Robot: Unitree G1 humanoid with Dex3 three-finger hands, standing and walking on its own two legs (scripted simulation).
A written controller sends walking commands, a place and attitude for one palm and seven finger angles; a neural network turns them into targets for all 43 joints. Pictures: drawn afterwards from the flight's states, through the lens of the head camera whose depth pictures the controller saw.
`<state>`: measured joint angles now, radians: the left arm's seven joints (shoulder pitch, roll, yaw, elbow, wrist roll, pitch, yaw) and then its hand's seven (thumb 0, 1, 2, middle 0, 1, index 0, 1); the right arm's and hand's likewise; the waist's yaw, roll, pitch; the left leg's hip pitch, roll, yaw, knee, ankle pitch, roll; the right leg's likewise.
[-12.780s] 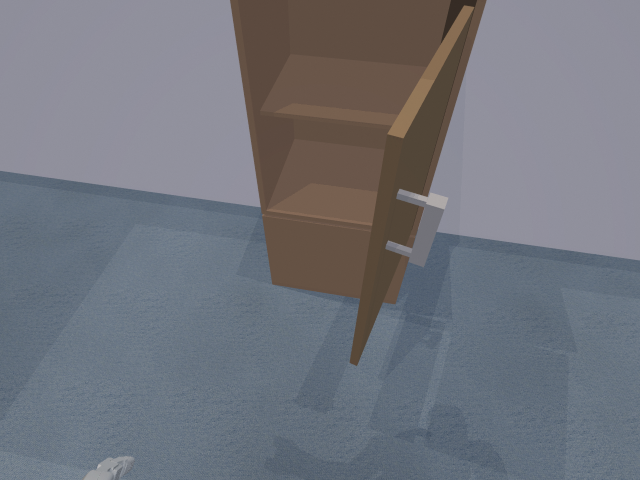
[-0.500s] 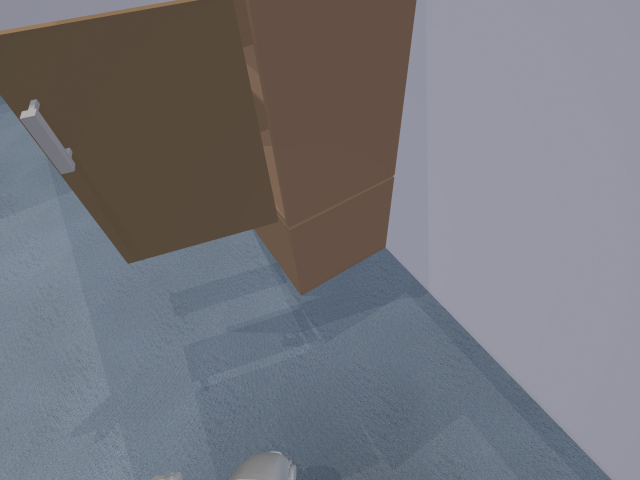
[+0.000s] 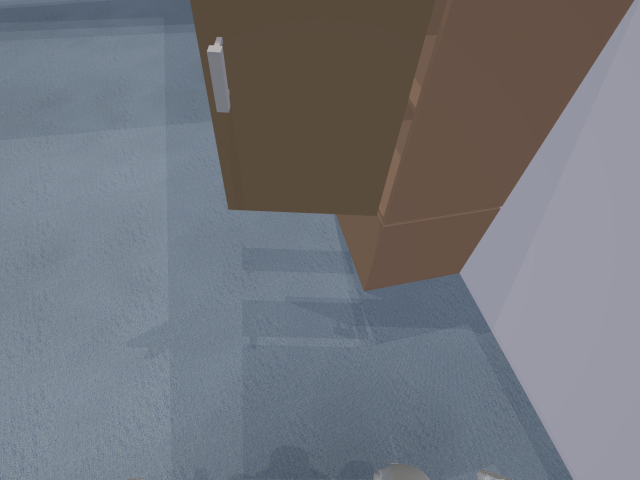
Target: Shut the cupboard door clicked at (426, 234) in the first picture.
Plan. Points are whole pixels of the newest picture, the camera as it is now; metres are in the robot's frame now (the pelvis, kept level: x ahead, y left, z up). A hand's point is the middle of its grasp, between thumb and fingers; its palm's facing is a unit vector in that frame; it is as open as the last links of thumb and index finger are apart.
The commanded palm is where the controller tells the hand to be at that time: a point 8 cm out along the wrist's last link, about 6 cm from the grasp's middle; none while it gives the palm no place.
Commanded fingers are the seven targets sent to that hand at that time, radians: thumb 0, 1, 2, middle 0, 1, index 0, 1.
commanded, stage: turn to face it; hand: left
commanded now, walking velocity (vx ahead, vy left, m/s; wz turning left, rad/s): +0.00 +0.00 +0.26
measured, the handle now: (221, 74) +0.78 +0.26 +0.06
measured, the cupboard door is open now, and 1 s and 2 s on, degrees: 76 76 76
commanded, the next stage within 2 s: take the last steps up to it in 0.10 s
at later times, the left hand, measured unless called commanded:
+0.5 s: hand out of the picture -0.02 +0.14 -0.15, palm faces +0.21 -0.95 -0.25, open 7.4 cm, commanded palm none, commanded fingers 0.00 0.90 0.90 -0.20 -0.30 -0.20 -0.30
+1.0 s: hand out of the picture +0.09 +0.26 -0.18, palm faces +0.21 -0.96 -0.18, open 7.4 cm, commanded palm none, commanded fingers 0.00 0.90 0.90 -0.20 -0.30 -0.20 -0.30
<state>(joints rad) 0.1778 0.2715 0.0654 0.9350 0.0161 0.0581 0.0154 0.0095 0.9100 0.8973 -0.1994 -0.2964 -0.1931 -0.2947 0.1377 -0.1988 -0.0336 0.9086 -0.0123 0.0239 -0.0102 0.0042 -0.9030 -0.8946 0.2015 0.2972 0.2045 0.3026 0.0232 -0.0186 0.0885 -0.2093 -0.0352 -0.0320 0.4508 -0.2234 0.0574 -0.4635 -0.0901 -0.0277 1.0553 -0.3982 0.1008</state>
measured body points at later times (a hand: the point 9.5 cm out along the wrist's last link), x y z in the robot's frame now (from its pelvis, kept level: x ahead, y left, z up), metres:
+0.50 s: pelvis +0.00 -0.04 +0.01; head +0.00 -0.08 +0.46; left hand -0.03 +0.19 -0.13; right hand +0.05 -0.30 -0.16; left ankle -0.01 +0.13 -0.65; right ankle +0.00 -0.15 -0.74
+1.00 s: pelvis +0.11 +0.07 +0.00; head +0.11 +0.09 +0.45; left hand +0.08 +0.31 -0.16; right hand +0.18 -0.16 -0.14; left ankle +0.06 +0.16 -0.74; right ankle +0.15 -0.05 -0.66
